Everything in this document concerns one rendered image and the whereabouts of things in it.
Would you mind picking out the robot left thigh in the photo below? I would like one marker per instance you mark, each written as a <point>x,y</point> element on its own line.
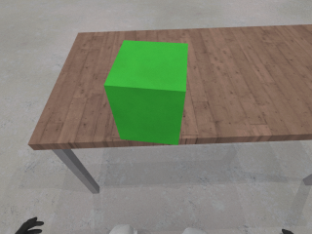
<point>123,229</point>

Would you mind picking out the table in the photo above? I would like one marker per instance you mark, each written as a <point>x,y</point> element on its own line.
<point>243,84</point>

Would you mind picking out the left robot hand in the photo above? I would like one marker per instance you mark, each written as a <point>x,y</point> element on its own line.
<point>29,224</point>

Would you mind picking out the carton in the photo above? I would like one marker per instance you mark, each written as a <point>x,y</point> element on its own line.
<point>146,89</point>

